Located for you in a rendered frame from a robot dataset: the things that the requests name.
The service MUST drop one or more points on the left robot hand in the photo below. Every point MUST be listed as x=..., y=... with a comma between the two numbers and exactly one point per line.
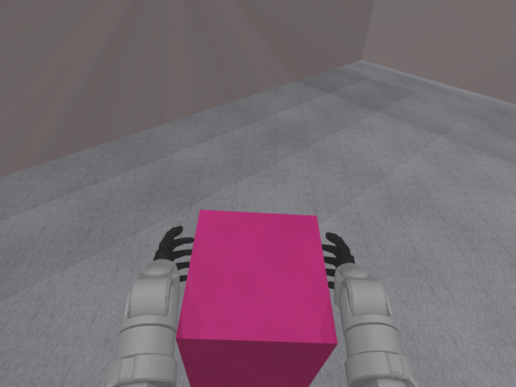
x=168, y=243

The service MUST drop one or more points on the left robot forearm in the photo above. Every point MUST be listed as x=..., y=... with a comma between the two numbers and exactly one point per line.
x=145, y=352

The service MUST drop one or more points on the right robot hand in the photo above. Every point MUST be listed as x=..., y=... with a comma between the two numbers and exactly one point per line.
x=341, y=251

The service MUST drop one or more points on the carton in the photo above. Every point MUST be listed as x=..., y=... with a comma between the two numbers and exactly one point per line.
x=256, y=310

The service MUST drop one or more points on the right robot forearm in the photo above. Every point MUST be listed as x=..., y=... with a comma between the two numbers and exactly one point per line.
x=374, y=353

